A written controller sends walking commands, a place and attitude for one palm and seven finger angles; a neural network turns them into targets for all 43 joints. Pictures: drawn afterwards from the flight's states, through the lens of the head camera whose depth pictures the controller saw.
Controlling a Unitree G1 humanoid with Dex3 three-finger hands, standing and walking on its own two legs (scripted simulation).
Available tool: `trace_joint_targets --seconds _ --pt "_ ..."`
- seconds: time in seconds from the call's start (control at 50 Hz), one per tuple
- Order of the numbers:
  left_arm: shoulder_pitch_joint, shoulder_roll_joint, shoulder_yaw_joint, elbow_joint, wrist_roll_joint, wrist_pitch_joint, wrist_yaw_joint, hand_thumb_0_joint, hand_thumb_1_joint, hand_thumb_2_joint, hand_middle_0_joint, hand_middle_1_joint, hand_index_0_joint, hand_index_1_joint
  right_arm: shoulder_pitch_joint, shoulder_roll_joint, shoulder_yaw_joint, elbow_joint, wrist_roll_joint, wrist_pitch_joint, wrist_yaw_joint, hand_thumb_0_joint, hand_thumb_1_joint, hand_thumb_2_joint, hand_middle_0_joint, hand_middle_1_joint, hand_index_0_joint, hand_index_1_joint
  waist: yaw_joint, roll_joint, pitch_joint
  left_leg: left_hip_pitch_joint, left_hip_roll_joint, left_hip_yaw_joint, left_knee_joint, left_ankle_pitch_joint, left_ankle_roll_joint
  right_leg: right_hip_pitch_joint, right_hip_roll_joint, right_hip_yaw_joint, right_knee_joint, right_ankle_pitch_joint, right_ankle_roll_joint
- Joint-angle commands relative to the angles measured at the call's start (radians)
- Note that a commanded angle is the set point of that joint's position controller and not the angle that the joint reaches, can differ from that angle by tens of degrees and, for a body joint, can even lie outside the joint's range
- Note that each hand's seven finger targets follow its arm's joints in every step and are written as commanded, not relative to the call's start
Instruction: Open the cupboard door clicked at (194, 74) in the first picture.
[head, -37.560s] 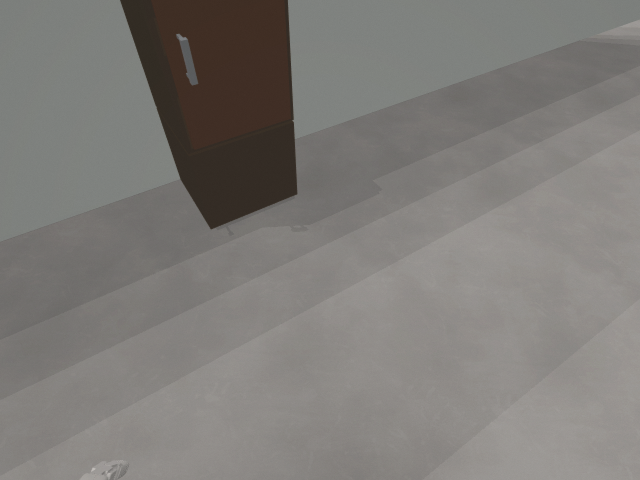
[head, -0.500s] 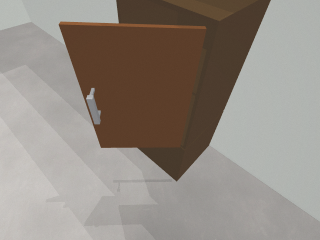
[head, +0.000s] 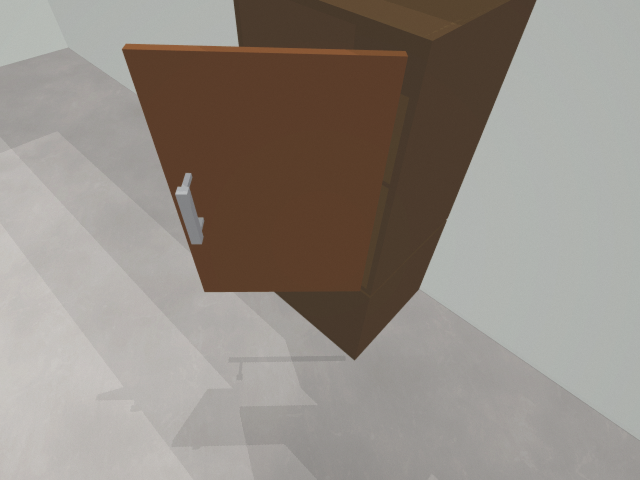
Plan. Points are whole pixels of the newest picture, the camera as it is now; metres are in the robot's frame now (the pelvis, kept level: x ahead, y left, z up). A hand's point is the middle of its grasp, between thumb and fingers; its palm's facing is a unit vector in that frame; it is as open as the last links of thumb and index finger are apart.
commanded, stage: come to a stop and stand still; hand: left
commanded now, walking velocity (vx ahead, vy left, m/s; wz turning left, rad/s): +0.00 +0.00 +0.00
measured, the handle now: (192, 209) +0.56 +0.27 -0.03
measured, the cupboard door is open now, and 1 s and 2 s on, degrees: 44 44 44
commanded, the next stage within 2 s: look again from close up in 0.82 s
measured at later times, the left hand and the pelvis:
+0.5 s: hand out of the picture +0.03 +0.23 -0.16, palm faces +0.03 -0.95 -0.30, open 7.4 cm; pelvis -0.03 +0.01 +0.00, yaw +1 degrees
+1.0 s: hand out of the picture -0.06 +0.20 -0.18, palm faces +0.01 -0.98 -0.19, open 7.4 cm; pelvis -0.05 +0.02 +0.00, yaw +1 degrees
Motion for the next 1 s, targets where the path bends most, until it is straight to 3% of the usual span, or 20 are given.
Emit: trace_joint_targets --seconds 0.0,0.02,0.04,0.06,0.08,0.1,0.14,0.18,0.22,0.32,0.48,0.6,0.98 --pt "0.082 0.067 0.016 -0.024 0.003 -0.01 -0.001 0.0 0.9 0.9 -0.2 -0.3 -0.2 -0.3 0.074 -0.093 -0.02 -0.02 0.004 -0.01 -0.009 0.0 -0.9 -0.9 0.2 0.3 0.2 0.3 0.004 0.022 0.06 -0.064 0.093 -0.089 -0.085 0.083 0.02 -0.019 -0.081 0.087 -0.058 0.103 -0.034" --pt "0.035 0.254 0.009 -0.103 0.017 -0.024 0.001 0.0 0.9 0.9 -0.2 -0.3 -0.2 -0.3 -0.015 -0.236 -0.037 -0.147 -0.004 -0.011 0.004 0.0 -0.9 -0.9 0.2 0.3 0.2 0.3 -0.025 0.048 0.167 -0.13 0.056 -0.119 -0.075 0.188 0.0 -0.093 -0.062 0.069 -0.032 0.129 -0.026" --pt "0.067 0.166 0.029 -0.1 0.011 -0.027 0.008 0.0 0.9 0.9 -0.2 -0.3 -0.2 -0.3 0.001 -0.193 -0.054 -0.15 -0.009 -0.039 -0.007 0.0 -0.9 -0.9 0.2 0.3 0.2 0.3 -0.003 0.11 0.007 -0.098 0.09 -0.129 0.011 0.245 0.01 -0.03 -0.088 0.088 0.027 0.133 -0.034" --pt "0.067 0.169 0.026 -0.1 0.008 -0.035 0.007 0.0 0.9 0.9 -0.2 -0.3 -0.2 -0.3 0.017 -0.181 -0.056 -0.147 -0.002 -0.045 -0.014 0.0 -0.9 -0.9 0.2 0.3 0.2 0.3 -0.011 0.122 -0.111 -0.044 0.088 -0.134 0.048 0.321 0.02 0.014 -0.092 0.09 0.043 0.228 -0.05" --pt "0.076 0.16 0.033 -0.105 0.007 -0.038 0.005 0.0 0.9 0.9 -0.2 -0.3 -0.2 -0.3 0.031 -0.181 -0.061 -0.151 0.0 -0.045 -0.019 0.0 -0.9 -0.9 0.2 0.3 0.2 0.3 -0.014 0.089 -0.157 -0.025 0.088 -0.131 0.072 0.332 0.023 0.027 -0.095 0.094 0.048 0.278 -0.056" --pt "0.072 0.165 0.038 -0.111 0.007 -0.035 0.003 0.0 0.9 0.9 -0.2 -0.3 -0.2 -0.3 0.037 -0.189 -0.067 -0.156 0.001 -0.041 -0.022 0.0 -0.9 -0.9 0.2 0.3 0.2 0.3 -0.018 0.05 -0.146 -0.037 0.085 -0.124 0.082 0.313 0.026 0.025 -0.097 0.094 0.048 0.307 -0.059" --pt "0.057 0.17 0.042 -0.124 0.008 -0.029 0.002 0.0 0.9 0.9 -0.2 -0.3 -0.2 -0.3 0.018 -0.199 -0.072 -0.168 0.0 -0.028 -0.017 0.0 -0.9 -0.9 0.2 0.3 0.2 0.3 -0.019 -0.037 -0.057 -0.088 0.077 -0.113 0.072 0.218 0.032 -0.005 -0.105 0.104 0.033 0.304 -0.062" --pt "0.027 0.19 0.051 -0.141 0.009 -0.023 0.0 0.0 0.9 0.9 -0.2 -0.3 -0.2 -0.3 -0.003 -0.224 -0.079 -0.174 0.001 -0.022 -0.015 0.0 -0.9 -0.9 0.2 0.3 0.2 0.3 -0.019 -0.009 0.012 -0.116 0.082 -0.116 0.041 0.188 0.035 -0.043 -0.095 0.097 0.032 0.236 -0.058" --pt "0.034 0.183 0.047 -0.143 0.008 -0.023 -0.001 0.0 0.9 0.9 -0.2 -0.3 -0.2 -0.3 -0.026 -0.22 -0.073 -0.174 -0.002 -0.022 -0.01 0.0 -0.9 -0.9 0.2 0.3 0.2 0.3 -0.008 0.007 -0.014 -0.089 0.09 -0.113 0.032 0.228 0.04 -0.028 -0.089 0.098 0.027 0.24 -0.054" --pt "-0.025 0.229 0.045 -0.15 0.008 -0.019 -0.007 0.0 0.9 0.9 -0.2 -0.3 -0.2 -0.3 -0.096 -0.261 -0.069 -0.178 -0.003 -0.015 0.002 0.0 -0.9 -0.9 0.2 0.3 0.2 0.3 -0.004 0.012 0.051 -0.115 0.093 -0.123 -0.033 0.112 0.035 -0.054 -0.09 0.108 -0.031 0.113 -0.041" --pt "-0.082 0.278 0.04 -0.146 0.007 -0.016 -0.018 0.0 0.9 0.9 -0.2 -0.3 -0.2 -0.3 -0.14 -0.309 -0.062 -0.171 -0.004 -0.011 0.015 0.0 -0.9 -0.9 0.2 0.3 0.2 0.3 -0.007 0.011 0.032 -0.104 0.09 -0.135 -0.098 -0.005 0.026 -0.055 -0.099 0.118 -0.1 -0.008 -0.028" --pt "-0.072 0.272 0.033 -0.129 0.008 -0.013 -0.02 0.0 0.9 0.9 -0.2 -0.3 -0.2 -0.3 -0.136 -0.305 -0.056 -0.15 -0.003 -0.008 0.019 0.0 -0.9 -0.9 0.2 0.3 0.2 0.3 -0.004 0.018 0.025 -0.111 0.09 -0.14 -0.123 -0.043 0.021 -0.044 -0.103 0.108 -0.119 -0.02 -0.02" --pt "0.068 0.124 0.009 -0.039 0.006 -0.006 0.001 0.0 0.9 0.9 -0.2 -0.3 -0.2 -0.3 -0.021 -0.17 -0.04 -0.044 0.009 0.0 0.011 0.0 -0.9 -0.9 0.2 0.3 0.2 0.3 -0.004 0.017 0.034 -0.11 0.094 -0.127 -0.133 -0.007 0.012 -0.028 -0.097 0.086 -0.098 0.063 -0.001"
